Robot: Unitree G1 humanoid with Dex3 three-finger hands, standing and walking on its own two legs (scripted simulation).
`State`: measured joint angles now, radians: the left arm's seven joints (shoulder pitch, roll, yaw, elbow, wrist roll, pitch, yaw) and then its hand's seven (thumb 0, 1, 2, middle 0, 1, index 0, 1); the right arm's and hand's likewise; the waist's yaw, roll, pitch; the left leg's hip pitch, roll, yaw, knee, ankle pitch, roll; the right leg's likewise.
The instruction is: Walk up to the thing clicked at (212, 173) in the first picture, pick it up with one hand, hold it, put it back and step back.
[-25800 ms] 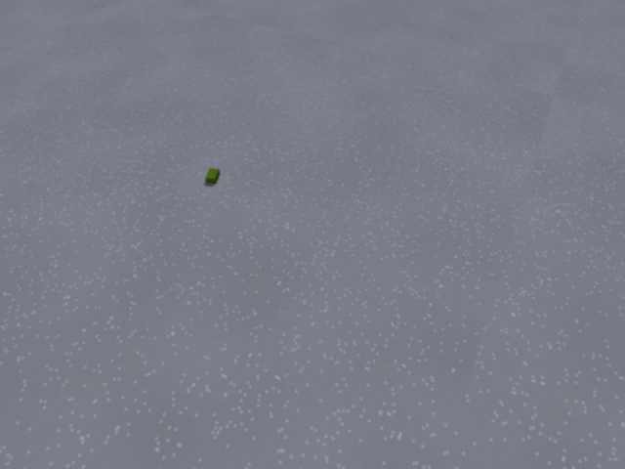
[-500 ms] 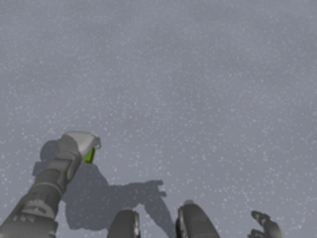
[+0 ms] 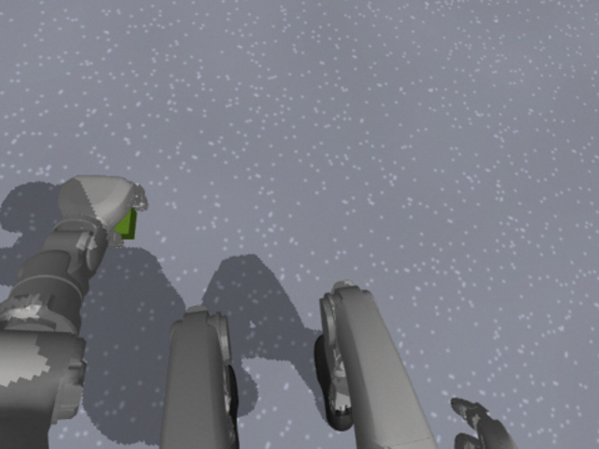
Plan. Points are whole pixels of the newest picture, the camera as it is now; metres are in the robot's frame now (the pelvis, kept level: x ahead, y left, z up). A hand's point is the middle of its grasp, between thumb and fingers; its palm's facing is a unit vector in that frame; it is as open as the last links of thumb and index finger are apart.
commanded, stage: crouch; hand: left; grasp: from above
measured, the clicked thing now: (108, 222) +0.45 +0.24 -0.18
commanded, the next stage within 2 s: lower in 1.12 s
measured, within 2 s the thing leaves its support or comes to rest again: neither
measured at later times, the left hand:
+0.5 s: hand (128, 230) +0.46 +0.24 -0.26, palm faces -0.48 +0.05 -0.87, open 7.1 cm
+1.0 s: hand (133, 231) +0.48 +0.24 -0.31, palm faces -0.49 +0.05 -0.87, open 7.1 cm
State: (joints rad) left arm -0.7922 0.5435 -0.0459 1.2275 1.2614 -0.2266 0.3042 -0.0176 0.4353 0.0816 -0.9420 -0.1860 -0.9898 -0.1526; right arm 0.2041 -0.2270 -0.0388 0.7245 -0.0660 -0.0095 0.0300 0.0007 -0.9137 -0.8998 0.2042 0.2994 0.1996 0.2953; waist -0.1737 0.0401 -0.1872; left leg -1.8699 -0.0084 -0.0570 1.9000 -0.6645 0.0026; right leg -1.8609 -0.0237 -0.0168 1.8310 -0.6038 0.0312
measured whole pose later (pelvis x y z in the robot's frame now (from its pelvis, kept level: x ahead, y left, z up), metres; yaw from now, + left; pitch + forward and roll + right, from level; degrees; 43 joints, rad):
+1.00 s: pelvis -0.01 +0.00 -0.14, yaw -3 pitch +35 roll -8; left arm -1.02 0.76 0.03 1.46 1.36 -0.30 0.36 -0.02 0.44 0.06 -0.95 -0.17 -1.00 -0.14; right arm 0.17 -0.26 0.06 0.72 -0.14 -0.03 0.13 0.00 -0.93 -0.90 0.20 0.30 0.20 0.30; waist -0.27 -0.01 -0.05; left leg -2.28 -0.03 -0.12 2.37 -0.71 -0.01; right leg -2.24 -0.02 -0.05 2.26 -0.63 0.04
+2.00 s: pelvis -0.01 +0.00 -0.18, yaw -8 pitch +32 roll -12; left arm -1.05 0.93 0.11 1.65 1.43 -0.33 0.51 -0.03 0.44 0.06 -0.97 -0.16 -1.01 -0.13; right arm 0.14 -0.30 0.18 0.68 -0.22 -0.09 0.16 0.00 -0.91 -0.90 0.20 0.30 0.20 0.30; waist -0.36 -0.07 0.07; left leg -2.36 -0.03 -0.19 2.52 -0.74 -0.01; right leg -2.31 0.00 -0.11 2.36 -0.63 0.05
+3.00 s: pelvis -0.01 +0.01 -0.19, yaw -11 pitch +28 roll -15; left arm -1.07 1.05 0.09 1.73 1.43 -0.33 0.58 -0.02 0.42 0.12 -0.93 -0.23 -0.95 -0.19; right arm 0.12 -0.34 0.29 0.62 -0.26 -0.16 0.21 -0.01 -0.92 -0.90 0.20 0.30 0.20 0.30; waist -0.40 -0.13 0.16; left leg -2.35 -0.02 -0.24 2.57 -0.75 0.00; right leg -2.27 0.03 -0.15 2.36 -0.61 0.06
